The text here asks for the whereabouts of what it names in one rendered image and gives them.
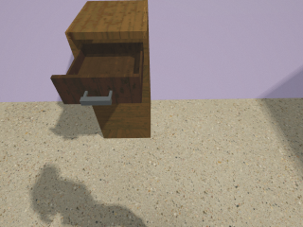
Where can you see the handle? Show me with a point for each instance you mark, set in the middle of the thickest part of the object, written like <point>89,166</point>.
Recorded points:
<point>86,100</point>

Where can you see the drawer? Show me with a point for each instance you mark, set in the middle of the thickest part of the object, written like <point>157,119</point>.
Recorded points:
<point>103,67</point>

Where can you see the cabinet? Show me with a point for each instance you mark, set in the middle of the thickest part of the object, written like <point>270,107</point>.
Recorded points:
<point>117,21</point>

